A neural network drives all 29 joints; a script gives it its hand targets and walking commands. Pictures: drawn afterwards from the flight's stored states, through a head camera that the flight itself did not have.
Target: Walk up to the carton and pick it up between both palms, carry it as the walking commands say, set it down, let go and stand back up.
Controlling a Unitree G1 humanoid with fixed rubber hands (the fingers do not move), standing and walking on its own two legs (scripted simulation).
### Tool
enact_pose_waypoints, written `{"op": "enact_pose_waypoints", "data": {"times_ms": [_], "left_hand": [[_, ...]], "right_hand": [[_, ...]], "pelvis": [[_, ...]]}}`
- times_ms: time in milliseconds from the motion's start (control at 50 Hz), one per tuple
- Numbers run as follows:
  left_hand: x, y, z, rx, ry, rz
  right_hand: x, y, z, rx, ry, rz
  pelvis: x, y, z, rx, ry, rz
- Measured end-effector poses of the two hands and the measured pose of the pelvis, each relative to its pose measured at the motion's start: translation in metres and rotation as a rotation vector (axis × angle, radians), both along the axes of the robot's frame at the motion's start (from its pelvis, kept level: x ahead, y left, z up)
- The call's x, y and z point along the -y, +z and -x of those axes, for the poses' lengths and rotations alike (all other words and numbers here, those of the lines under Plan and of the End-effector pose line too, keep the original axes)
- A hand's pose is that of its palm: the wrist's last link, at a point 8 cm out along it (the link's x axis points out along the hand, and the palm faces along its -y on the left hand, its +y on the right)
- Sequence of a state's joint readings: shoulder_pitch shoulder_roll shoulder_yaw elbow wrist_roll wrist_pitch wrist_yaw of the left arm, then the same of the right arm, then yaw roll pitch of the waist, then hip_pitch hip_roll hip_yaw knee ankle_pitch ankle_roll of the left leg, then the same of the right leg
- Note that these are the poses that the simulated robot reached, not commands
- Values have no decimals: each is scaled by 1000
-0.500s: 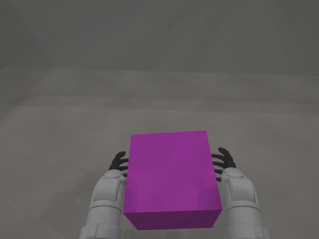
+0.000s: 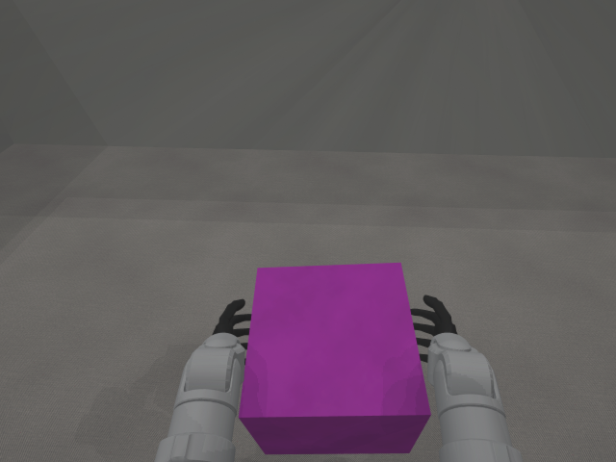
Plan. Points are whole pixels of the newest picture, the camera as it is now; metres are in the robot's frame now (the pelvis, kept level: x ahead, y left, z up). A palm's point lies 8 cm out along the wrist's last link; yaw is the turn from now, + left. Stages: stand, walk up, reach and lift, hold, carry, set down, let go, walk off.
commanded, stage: hold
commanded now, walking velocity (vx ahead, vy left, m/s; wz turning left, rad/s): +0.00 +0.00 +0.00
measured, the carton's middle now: (332, 359) +0.30 -0.01 -0.03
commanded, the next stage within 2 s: carry in 0.14 s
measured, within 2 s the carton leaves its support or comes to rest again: neither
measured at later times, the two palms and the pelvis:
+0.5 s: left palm (221, 371) +0.23 +0.14 +0.05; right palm (467, 380) +0.22 -0.16 +0.06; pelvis -0.05 +0.00 -0.03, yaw -4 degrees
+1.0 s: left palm (217, 435) +0.16 +0.13 +0.04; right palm out of the picture +0.13 -0.17 +0.05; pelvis -0.13 +0.00 -0.04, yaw -5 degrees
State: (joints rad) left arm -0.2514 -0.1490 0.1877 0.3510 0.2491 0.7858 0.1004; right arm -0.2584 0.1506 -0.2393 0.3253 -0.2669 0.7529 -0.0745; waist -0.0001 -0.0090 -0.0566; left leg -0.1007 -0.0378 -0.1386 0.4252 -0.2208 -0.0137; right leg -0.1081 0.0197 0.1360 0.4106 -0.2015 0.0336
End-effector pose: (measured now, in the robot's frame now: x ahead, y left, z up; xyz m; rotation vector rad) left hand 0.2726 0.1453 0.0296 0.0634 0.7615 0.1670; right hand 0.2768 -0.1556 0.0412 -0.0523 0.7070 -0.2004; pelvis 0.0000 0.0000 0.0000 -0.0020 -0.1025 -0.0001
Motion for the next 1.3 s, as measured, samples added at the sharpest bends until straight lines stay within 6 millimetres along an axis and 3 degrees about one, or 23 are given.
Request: {"op": "enact_pose_waypoints", "data": {"times_ms": [160, 300, 420, 560, 680, 840, 980, 1080, 1300], "left_hand": [[4, 3, 0, 14, -1, 0], [4, 11, -1, 85, 13, 29], [6, 15, 22, 66, -7, 49], [10, 17, 54, -30, -58, 34], [18, 21, 77, -66, -67, 37], [22, 17, 98, -73, -72, 59], [19, 9, 113, -83, -57, 61], [11, 7, 136, -123, -16, 32], [-21, 22, 142, -63, -8, 100]], "right_hand": [[4, 4, -1, 12, -3, -3], [4, 16, -1, 87, -13, -13], [7, 22, 30, 70, -43, -7], [10, 22, 78, -18, -103, -19], [17, 27, 104, -48, -137, -45], [21, 30, 128, -49, -172, -51], [18, 16, 146, -55, -175, -64], [11, 7, 157, -99, -139, -85], [-23, 37, 166, -36, -147, -30]], "pelvis": [[4, 0, -1, -2, 0, -1], [5, -19, 15, -68, -34, 2], [2, -29, 36, -90, -49, 4], [1, -28, 60, -96, -77, -6], [3, -27, 79, -96, -70, -7], [-8, -31, 107, -86, -117, -26], [-3, -41, 129, -90, -99, -18], [-13, -32, 142, -96, -77, -6], [-38, -22, 162, -127, -109, -4]]}}
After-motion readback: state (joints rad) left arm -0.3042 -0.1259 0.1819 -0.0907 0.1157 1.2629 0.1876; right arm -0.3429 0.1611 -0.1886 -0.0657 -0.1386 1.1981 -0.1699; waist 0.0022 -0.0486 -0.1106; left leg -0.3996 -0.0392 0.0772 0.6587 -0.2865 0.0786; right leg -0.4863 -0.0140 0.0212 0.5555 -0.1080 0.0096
